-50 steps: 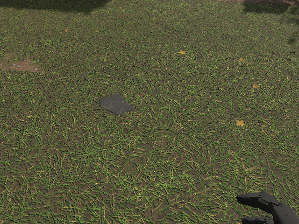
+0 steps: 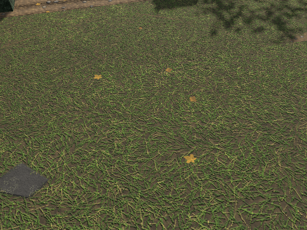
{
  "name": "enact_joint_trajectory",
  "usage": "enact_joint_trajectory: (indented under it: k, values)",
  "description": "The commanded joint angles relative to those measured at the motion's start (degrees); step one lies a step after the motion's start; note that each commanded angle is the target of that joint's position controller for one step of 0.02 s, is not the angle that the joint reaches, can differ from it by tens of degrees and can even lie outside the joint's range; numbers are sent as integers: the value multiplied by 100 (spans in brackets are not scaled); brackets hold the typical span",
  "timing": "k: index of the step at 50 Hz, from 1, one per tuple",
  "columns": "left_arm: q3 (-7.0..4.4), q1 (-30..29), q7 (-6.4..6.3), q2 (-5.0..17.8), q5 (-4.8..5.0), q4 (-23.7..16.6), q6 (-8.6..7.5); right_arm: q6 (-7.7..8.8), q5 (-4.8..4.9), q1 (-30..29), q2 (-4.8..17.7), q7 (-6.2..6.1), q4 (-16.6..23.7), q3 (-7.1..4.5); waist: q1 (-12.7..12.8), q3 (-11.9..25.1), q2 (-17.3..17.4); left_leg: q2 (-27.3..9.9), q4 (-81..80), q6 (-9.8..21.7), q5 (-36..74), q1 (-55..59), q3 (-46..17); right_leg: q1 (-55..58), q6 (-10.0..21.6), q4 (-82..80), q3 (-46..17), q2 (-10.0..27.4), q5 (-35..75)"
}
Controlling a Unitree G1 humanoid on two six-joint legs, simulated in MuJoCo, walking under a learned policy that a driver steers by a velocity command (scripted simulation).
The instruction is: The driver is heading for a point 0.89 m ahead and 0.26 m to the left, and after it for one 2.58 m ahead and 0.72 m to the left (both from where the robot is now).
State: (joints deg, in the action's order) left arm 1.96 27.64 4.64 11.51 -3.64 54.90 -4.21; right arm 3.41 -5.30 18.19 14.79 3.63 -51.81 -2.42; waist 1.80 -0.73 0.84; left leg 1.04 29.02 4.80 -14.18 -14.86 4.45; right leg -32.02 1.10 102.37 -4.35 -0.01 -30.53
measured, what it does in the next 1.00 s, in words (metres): goes down, turning left: right foot, then left foot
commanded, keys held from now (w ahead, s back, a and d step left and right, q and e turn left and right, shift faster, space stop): w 0.14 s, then w+q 0.86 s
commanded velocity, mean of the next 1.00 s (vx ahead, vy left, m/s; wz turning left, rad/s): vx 0.50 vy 0.00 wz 0.37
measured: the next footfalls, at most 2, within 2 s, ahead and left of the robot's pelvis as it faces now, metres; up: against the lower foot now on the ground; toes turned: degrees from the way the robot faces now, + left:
right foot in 0.32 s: +0.38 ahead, -0.13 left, +0.00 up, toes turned +2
left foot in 0.84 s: +0.45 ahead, +0.13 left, +0.00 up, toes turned +24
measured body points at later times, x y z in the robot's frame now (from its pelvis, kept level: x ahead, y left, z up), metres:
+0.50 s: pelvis +0.28 -0.05 +0.01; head +0.30 -0.05 +0.46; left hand +0.34 +0.21 -0.12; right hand +0.38 -0.28 -0.14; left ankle +0.25 +0.10 -0.66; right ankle +0.34 -0.13 -0.74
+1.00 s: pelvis +0.51 +0.06 -0.04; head +0.51 +0.05 +0.41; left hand +0.54 +0.35 -0.15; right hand +0.61 -0.18 -0.18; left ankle +0.41 +0.11 -0.74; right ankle +0.54 -0.09 -0.67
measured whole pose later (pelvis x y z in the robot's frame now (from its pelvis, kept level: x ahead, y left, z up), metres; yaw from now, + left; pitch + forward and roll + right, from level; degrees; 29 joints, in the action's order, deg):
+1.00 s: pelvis +0.51 +0.06 -0.04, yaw +26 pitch +0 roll +1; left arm -3.2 9.7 2.7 14.2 -4.7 46.2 -5.0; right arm 8.8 -3.5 26.0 12.6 2.6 -54.2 -3.3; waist -2.5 1.7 -1.1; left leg 4.6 49.7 4.6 -32.8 -16.8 -0.7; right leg -31.3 1.2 74.5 -4.0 0.9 -26.7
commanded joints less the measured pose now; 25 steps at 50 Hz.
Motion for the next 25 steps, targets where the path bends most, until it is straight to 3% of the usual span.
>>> enact_joint_trajectory:
  k: [1,2,3,5,7,10,13,14,15,16,17,18,19,20,21,22,23,24,25]
  values:
    - [0,-819,-205,187,-121,-713,-216,246,-38,13,-262,-46,302,270,51,-747,-393,-2187,-1956,1545,1038,-116,-2267,-2080,337,-3010,-551,1235,2724]
    - [-15,-938,-177,81,-187,-736,-107,344,206,195,-110,-95,227,235,-66,-383,-113,-1712,-2091,1565,986,-257,-1701,-1233,301,-3991,-112,1075,3170]
    - [-22,-1109,-140,102,-167,-767,-35,414,300,226,3,-145,136,228,-46,-377,86,-1601,-2045,1495,1184,-446,-1590,-982,261,-4486,42,981,3539]
    - [36,-1411,-81,91,-36,-953,71,482,260,206,528,-77,117,63,-64,-287,48,-1449,-1925,1373,2569,-623,-1210,-168,108,-5794,395,695,3322]
    - [40,-1767,-58,191,-61,-1086,140,450,187,475,759,103,-39,-37,-136,-313,27,-1548,-1773,1315,3132,-123,-1188,-73,125,-6310,355,524,3383]
    - [-48,-2602,-155,449,-52,-1275,81,361,121,779,507,204,-214,-47,-379,-362,51,-1447,-1520,1164,2843,830,-1276,-332,193,-6884,273,346,3702]
    - [-168,-3198,-208,727,-6,-1412,18,257,105,998,526,179,-329,-124,-492,-390,87,-1467,-1358,993,2724,1462,-1433,-72,281,-7270,420,172,3204]
    - [-244,-3151,-211,814,2,-1382,-29,230,122,908,543,162,-329,-138,-359,-292,185,-1397,-1153,868,3035,1494,-1398,397,370,-7367,562,101,3092]
    - [-333,-2832,-222,957,78,-1307,-96,238,82,795,566,141,-290,-165,-142,-26,232,-1184,-751,634,3750,1034,-1203,1537,582,-7164,644,41,3297]
    - [-484,-1783,-258,1311,170,-1020,-183,290,59,572,425,129,-130,-144,274,739,-48,-700,404,216,3729,144,-878,3387,1010,-6742,387,277,3881]
    - [-526,-414,-287,1554,125,-785,-212,373,-26,1452,-339,104,-82,83,382,2358,-1162,147,2294,-281,825,-1545,-652,6269,2347,-6987,-1448,1752,4562]
    - [-473,583,-325,1238,48,-459,-192,384,77,1193,-324,175,-42,126,776,2615,-1281,408,3659,-254,-2150,-2785,-700,6837,2433,-8122,-3205,2495,2573]
    - [-523,313,-370,1092,-17,-325,-239,341,184,278,181,129,-14,-67,837,721,-676,-45,4145,-10,-1677,-3398,-1017,5137,1629,-8710,-2642,2095,817]
    - [-491,-530,-417,888,111,-463,-258,319,233,201,198,-43,-79,-93,446,37,-624,-361,4167,52,-1155,-3113,-894,3854,1362,-8958,-1957,1988,698]
    - [-395,-937,-477,527,173,-529,-230,311,118,421,99,-149,-159,-63,132,203,-573,-629,3876,96,-809,-2568,-968,3293,1321,-9115,-1553,1892,1257]
    - [-336,-1089,-514,303,150,-510,-237,306,16,332,-178,-171,-130,22,-26,135,-449,-816,3697,101,-590,-2182,-1018,2839,1265,-9241,-1096,1795,1810]
    - [-331,-1266,-530,191,99,-556,-236,277,-7,279,-367,-154,-110,70,-149,147,-385,-875,3630,57,-545,-1900,-1015,2544,1234,-9409,-817,1774,2115]
    - [-341,-1400,-556,120,72,-595,-279,257,51,192,-427,-128,-86,72,-211,113,-280,-887,3429,6,-477,-1818,-954,2423,1199,-9548,-455,1681,2356]
    - [-398,-1422,-567,206,48,-572,-325,256,129,86,-433,-74,-49,83,-216,123,-294,-878,3256,-70,-284,-1825,-857,2371,1171,-9664,-77,1591,2553]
